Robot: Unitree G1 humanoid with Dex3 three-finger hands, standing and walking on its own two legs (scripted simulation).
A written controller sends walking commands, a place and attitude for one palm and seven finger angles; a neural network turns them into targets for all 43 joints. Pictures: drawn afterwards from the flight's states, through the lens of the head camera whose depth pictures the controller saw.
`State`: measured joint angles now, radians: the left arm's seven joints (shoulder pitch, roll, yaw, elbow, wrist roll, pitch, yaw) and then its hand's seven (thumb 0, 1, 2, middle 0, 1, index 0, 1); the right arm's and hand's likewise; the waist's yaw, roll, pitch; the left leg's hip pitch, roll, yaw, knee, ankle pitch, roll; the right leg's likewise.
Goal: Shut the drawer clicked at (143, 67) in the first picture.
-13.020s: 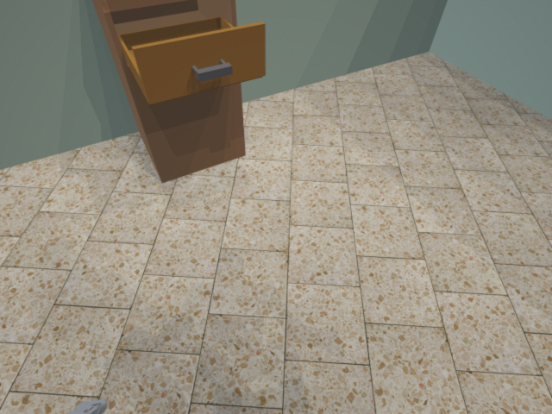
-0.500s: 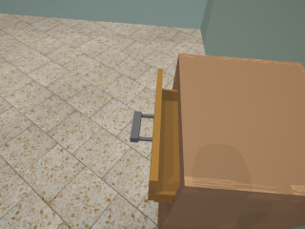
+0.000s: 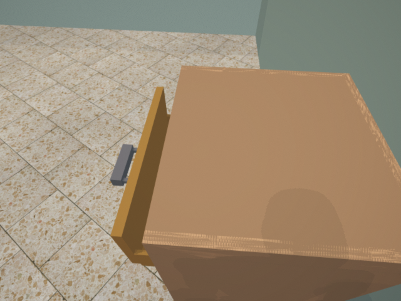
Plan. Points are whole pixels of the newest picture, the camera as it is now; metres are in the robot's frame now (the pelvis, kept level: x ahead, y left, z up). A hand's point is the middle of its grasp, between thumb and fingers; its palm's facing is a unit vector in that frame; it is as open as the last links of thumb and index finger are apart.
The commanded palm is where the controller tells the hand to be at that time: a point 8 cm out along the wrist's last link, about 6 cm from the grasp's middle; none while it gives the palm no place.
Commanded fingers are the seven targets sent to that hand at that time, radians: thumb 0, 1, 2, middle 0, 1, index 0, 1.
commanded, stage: come to a stop and stand still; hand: left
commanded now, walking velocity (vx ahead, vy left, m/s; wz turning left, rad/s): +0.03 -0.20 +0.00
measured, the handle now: (132, 164) +0.43 +0.20 -0.04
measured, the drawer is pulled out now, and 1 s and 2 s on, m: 0.07 0.07 0.07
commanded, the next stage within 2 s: look again from close up in 1.86 s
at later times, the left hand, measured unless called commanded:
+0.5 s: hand out of the picture -0.01 +0.13 -0.14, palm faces +0.09 -0.96 -0.28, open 7.3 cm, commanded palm none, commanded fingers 0.00 0.90 0.90 -0.20 -0.30 -0.20 -0.30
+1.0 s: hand out of the picture +0.00 +0.18 -0.16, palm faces +0.04 -0.98 -0.21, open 7.3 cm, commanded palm none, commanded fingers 0.00 0.90 0.90 -0.20 -0.30 -0.20 -0.30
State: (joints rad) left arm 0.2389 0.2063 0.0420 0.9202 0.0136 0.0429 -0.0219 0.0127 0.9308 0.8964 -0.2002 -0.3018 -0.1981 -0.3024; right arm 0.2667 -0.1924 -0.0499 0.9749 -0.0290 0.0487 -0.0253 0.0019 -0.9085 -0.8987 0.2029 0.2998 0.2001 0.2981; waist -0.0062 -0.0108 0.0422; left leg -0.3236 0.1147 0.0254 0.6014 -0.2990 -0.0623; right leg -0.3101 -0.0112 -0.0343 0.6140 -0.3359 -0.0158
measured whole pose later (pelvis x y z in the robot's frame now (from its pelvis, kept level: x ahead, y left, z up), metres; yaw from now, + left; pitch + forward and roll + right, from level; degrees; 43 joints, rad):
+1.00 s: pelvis -0.03 +0.00 +0.01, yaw -1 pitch +0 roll +1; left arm 0.28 0.16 0.02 1.03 0.01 0.02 0.04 0.01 0.93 0.90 -0.20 -0.30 -0.20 -0.30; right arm 0.42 -0.11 -0.01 1.09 -0.01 0.04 -0.02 0.00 -0.93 -0.90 0.20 0.30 0.19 0.30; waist 0.01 -0.01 -0.01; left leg -0.20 -0.01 0.06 0.47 -0.26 0.02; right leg -0.29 0.00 -0.02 0.50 -0.21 -0.03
